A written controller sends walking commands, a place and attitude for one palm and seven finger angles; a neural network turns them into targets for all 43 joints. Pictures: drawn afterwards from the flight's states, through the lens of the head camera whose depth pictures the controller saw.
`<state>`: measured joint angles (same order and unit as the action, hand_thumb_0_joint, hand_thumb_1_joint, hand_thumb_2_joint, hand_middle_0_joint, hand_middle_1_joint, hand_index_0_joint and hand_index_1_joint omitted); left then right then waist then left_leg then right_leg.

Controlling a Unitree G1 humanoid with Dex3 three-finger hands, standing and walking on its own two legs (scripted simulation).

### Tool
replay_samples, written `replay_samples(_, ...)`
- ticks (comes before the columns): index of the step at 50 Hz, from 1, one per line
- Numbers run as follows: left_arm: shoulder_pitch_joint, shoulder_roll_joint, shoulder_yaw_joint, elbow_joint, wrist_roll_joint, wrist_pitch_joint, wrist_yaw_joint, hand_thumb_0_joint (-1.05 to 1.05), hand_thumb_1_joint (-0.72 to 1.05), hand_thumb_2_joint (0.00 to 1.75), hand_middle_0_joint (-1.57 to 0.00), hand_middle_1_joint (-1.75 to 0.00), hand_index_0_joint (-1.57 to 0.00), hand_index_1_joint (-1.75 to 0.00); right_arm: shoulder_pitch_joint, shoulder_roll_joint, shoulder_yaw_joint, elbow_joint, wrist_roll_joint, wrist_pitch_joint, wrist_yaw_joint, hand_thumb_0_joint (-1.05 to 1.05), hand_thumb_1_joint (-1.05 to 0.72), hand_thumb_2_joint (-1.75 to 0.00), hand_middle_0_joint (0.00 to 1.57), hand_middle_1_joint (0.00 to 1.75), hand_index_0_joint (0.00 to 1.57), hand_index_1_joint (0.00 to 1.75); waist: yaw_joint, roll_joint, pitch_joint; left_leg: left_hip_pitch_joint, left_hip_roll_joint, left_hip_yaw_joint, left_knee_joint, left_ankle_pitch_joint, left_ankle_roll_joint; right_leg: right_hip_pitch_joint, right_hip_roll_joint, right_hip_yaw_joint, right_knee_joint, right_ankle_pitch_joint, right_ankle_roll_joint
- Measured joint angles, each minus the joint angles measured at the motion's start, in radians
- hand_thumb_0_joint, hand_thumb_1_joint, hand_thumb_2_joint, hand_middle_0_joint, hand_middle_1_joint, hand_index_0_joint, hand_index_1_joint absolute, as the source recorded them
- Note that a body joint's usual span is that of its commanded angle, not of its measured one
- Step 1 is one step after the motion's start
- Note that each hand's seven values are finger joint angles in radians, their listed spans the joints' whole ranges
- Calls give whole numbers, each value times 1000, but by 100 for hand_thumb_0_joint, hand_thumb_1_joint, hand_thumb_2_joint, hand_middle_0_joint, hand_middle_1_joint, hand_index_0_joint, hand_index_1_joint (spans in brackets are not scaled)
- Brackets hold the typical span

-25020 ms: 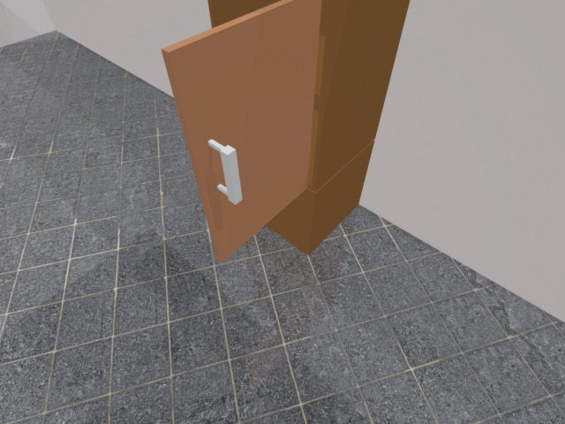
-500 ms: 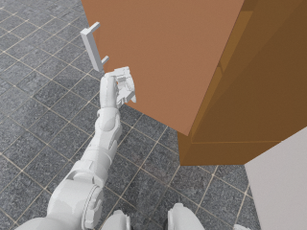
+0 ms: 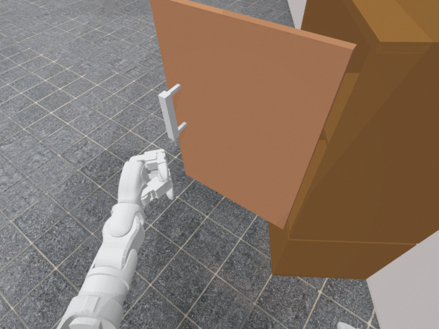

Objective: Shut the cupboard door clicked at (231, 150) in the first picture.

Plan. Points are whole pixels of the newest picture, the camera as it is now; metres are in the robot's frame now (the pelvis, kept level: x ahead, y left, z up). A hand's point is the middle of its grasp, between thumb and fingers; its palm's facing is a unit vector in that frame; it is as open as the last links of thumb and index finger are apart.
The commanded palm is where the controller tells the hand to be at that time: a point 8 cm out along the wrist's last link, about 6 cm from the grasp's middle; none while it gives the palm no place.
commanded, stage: draw the hand back to the body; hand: left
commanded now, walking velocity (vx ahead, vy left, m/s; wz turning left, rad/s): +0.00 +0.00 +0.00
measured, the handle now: (175, 112) +0.62 +0.13 +0.02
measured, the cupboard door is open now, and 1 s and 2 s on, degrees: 59 59 59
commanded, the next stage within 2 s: step back with the hand held close in 1.20 s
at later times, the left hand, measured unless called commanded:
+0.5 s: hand (70, 219) +0.25 +0.21 +0.15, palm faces +0.20 -0.94 -0.27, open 3.8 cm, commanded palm +0.21 +0.26 +0.16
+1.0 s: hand out of the picture +0.18 +0.30 +0.19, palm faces +0.51 -0.77 -0.39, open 7.1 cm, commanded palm +0.14 +0.32 +0.21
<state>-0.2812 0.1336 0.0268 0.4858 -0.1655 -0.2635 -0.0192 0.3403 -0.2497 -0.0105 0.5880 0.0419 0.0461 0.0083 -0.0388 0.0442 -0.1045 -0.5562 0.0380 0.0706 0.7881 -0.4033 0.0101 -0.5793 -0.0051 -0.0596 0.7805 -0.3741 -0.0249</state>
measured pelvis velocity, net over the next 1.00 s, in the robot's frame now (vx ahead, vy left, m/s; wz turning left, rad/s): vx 0.01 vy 0.02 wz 0.02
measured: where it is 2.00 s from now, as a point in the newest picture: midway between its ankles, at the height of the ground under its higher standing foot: outside the picture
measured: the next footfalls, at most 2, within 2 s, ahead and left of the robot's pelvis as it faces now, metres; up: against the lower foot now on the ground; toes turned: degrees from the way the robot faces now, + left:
none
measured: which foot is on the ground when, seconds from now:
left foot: down 0.00-1.00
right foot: down 0.00-1.00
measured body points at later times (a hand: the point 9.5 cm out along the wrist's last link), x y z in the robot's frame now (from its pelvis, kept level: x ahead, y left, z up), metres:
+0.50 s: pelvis +0.01 +0.02 +0.03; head -0.01 +0.00 +0.48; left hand +0.24 +0.26 +0.16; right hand +0.21 -0.18 -0.05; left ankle -0.01 +0.11 -0.71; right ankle +0.01 -0.10 -0.71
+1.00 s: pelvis +0.01 +0.02 +0.04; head -0.02 +0.00 +0.49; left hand +0.15 +0.34 +0.21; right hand +0.20 -0.20 -0.05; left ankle -0.01 +0.11 -0.71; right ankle +0.01 -0.10 -0.71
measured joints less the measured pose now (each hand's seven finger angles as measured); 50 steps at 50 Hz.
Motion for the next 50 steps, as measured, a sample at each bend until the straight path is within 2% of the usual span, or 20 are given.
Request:
replay_samples(2, 50, -6, -12, -70, -4, 11, -3, 2, 91, 90, -130, -150, -130, -150, -25, -2, 3, -16, 2, -16, -10, 1, -90, -90, 20, 30, 20, 30, 4, -5, 7, 34, -3, -1, -21, 8, 3, 36, -2, -1, -24, 9, 2)
replay_samples(7, 165, 3, -37, -238, 24, 4, -12, 2, 90, 90, -128, -147, -127, -148, -91, -1, 11, -55, 3, -49, -14, 1, -90, -90, 20, 30, 20, 30, 21, -10, 16, 95, -12, 2, -45, 13, 9, 98, -9, 2, -48, 16, 10)
replay_samples(10, 233, 38, -59, -321, 65, 61, 7, 2, 90, 90, -124, -142, -123, -143, -130, 15, 18, -64, 2, -27, -36, 1, -90, -90, 20, 30, 20, 30, 38, -13, 31, 169, -19, 11, -98, 31, 12, 165, -12, 11, -91, 29, 17)
replay_samples(13, 303, 74, -61, -396, 87, 121, 24, 2, 90, 90, -118, -136, -117, -137, -152, 33, 33, -71, 1, -10, -62, 1, -90, -90, 20, 30, 20, 30, 51, -13, 45, 245, -24, 13, -166, 57, 15, 241, -13, 12, -158, 55, 19)
replay_samples(18, 395, 113, -30, -510, 103, 196, 53, 2, 90, 90, -106, -123, -106, -124, -167, 44, 60, -72, -6, -11, -84, 1, -90, -90, 20, 30, 20, 30, 71, -3, 78, 345, -30, 5, -255, 93, 18, 351, -14, 3, -260, 96, 23)
replay_samples(23, 480, 131, 10, -628, 110, 237, 78, 2, 90, 90, -93, -109, -93, -109, -162, 42, 75, -56, -19, -30, -85, 1, -90, -90, 20, 30, 20, 30, 86, 15, 99, 413, -39, 1, -322, 120, 23, 425, -18, -1, -335, 126, 30)
replay_samples(28, 574, 151, 74, -728, 107, 246, 88, 2, 90, 90, -80, -94, -79, -95, -149, 44, 77, -31, -30, -37, -81, 1, -90, -90, 20, 30, 20, 30, 91, 25, 104, 454, -44, 2, -363, 135, 27, 466, -21, -1, -375, 140, 35)
replay_samples(35, 675, 191, 196, -807, 104, 249, 103, 2, 90, 90, -61, -73, -60, -74, -130, 35, 60, 2, -34, -53, -76, 1, -90, -90, 20, 30, 20, 30, 99, 26, 105, 476, -42, 0, -375, 137, 26, 493, -18, -3, -399, 147, 35)
replay_samples(44, 764, 239, 341, -878, 95, 212, 122, 2, 90, 90, -37, -47, -36, -47, -124, 16, 30, 32, -32, -95, -77, 1, -90, -90, 20, 30, 20, 30, 112, 31, 98, 480, -40, -2, -371, 136, 24, 500, -15, -4, -399, 148, 34)
replay_samples(47, 753, 222, 347, -865, 98, 204, 128, 2, 90, 90, -30, -40, -30, -41, -128, 9, 25, 37, -32, -107, -76, 1, -90, -90, 20, 30, 20, 30, 117, 34, 105, 479, -41, -4, -373, 141, 24, 499, -17, -7, -397, 151, 34)
replay_samples(50, 733, 195, 323, -845, 101, 205, 130, 2, 90, 90, -26, -36, -26, -36, -136, 5, 24, 41, -34, -117, -78, 1, -90, -90, 20, 30, 20, 30, 118, 33, 115, 474, -44, -6, -375, 148, 25, 492, -20, -9, -394, 153, 33)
